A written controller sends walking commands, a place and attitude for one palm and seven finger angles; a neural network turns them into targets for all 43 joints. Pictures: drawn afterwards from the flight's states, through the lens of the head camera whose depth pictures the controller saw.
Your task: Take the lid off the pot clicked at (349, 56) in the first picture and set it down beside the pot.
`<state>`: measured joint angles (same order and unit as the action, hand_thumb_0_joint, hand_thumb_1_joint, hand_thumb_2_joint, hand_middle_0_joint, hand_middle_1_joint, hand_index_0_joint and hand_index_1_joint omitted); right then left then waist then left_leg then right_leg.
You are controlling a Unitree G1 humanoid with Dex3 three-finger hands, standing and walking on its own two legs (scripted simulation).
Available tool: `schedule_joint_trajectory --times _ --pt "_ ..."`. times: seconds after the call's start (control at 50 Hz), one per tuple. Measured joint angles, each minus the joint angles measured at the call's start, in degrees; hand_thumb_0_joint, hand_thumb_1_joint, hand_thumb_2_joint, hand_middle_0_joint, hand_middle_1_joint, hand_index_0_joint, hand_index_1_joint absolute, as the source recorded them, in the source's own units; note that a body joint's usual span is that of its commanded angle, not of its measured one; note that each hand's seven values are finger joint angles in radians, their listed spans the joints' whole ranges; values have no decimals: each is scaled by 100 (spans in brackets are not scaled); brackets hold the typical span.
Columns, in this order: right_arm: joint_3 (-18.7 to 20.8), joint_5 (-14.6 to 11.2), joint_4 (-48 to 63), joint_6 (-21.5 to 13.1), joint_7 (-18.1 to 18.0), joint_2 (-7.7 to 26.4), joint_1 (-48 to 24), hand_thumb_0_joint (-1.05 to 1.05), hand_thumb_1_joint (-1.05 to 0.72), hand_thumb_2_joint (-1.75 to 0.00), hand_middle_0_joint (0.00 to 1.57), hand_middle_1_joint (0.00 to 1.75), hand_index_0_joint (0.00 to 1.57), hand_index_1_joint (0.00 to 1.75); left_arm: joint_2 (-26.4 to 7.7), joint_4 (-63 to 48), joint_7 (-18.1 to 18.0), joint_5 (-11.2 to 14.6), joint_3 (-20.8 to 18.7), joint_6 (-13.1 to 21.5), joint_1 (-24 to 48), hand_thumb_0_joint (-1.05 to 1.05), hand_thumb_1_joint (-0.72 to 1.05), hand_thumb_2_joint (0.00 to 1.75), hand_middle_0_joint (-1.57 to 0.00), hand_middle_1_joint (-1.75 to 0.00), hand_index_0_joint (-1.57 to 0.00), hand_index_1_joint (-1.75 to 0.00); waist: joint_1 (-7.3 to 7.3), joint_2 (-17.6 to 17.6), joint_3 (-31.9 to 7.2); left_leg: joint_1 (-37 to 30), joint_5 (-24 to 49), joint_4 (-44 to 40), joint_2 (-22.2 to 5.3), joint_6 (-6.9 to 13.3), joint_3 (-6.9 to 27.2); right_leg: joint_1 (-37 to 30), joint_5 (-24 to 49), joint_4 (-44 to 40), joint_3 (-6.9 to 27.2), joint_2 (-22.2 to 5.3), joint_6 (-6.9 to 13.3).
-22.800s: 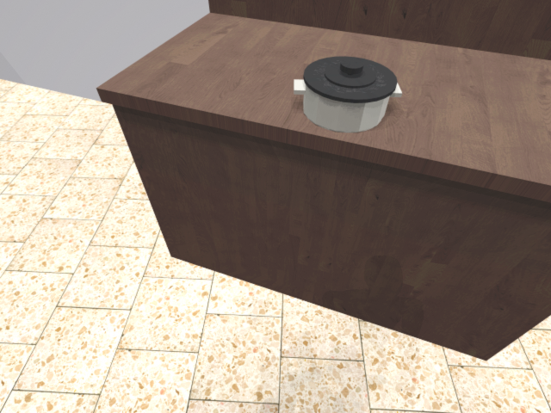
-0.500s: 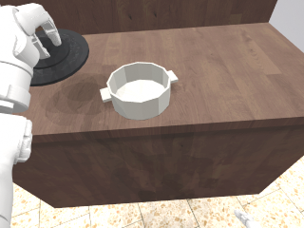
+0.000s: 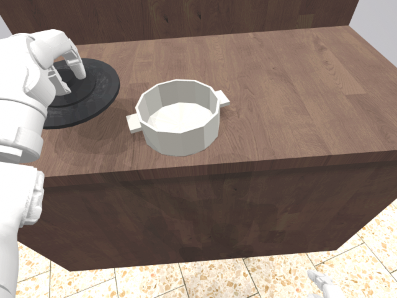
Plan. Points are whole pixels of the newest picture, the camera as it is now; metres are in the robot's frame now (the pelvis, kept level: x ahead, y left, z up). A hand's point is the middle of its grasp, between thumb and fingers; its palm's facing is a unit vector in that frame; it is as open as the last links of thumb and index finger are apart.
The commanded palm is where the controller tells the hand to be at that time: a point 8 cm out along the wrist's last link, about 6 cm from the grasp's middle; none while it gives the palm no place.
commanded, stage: lower the lid onto the table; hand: left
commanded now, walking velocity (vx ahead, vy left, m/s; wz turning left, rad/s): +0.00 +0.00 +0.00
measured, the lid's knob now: (62, 79) +0.47 +0.28 +0.22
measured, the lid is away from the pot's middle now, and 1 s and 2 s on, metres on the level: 0.22 0.23 0.23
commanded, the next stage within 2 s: open the fingers wide in 1.86 s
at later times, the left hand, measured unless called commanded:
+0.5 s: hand (58, 101) +0.43 +0.28 +0.20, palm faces -0.33 -0.15 -0.93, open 7.4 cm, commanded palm +0.42 +0.28 +0.27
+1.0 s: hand (68, 113) +0.44 +0.28 +0.16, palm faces -0.41 -0.14 -0.90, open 7.4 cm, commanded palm +0.44 +0.29 +0.24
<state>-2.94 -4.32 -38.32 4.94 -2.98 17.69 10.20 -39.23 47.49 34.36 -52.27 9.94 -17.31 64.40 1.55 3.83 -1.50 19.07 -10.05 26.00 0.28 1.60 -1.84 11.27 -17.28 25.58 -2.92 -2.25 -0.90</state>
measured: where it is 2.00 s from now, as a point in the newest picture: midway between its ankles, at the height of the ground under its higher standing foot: outside the picture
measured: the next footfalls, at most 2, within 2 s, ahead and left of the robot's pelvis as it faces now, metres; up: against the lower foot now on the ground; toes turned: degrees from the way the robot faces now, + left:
none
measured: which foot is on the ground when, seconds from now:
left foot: down 0.00-1.00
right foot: down 0.00-1.00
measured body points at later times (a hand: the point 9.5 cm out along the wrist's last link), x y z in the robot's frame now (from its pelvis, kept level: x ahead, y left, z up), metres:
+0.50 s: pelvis +0.00 +0.00 +0.00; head +0.03 -0.02 +0.45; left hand +0.45 +0.29 +0.25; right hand +0.13 -0.26 -0.12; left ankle +0.04 +0.11 -0.74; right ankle -0.05 -0.13 -0.74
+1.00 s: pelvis +0.00 +0.01 +0.00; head +0.03 +0.00 +0.45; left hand +0.45 +0.28 +0.21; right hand +0.11 -0.26 -0.12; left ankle +0.04 +0.11 -0.74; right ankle -0.05 -0.13 -0.74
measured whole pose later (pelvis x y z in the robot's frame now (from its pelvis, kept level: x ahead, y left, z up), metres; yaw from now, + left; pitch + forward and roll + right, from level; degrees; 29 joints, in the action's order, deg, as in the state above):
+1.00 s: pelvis +0.00 +0.01 +0.00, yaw -1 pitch +4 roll -1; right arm -2.4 -4.1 -38.9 6.3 -4.1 17.3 11.9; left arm -39.4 52.4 32.0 -51.4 9.7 -9.8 58.5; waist 2.9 2.5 -0.5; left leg 20.7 -10.4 26.8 0.1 2.3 -2.4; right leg 12.3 -16.3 24.5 -2.2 -2.1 -1.4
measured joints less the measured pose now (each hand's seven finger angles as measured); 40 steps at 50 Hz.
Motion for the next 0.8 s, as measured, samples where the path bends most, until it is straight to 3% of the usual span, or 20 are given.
schedule_joint_trajectory --times 0.36,0.8 --pt "30 1 70 119 1 34 96 1 -91 -90 20 30 20 30 -133 -152 -39 79 -249 253 -555 4 27 85 -51 -89 -64 -92 39 -14 34 -19 -62 26 -32 12 -58 -33 13 -65 67 27 -13" --pt "74 6 9 112 -45 -5 90 1 -91 -90 20 30 20 30 -48 16 -206 131 -86 549 -731 4 27 85 -51 -89 -64 -92 70 -64 71 97 -45 78 -11 57 -24 17 80 -121 37 15 -46"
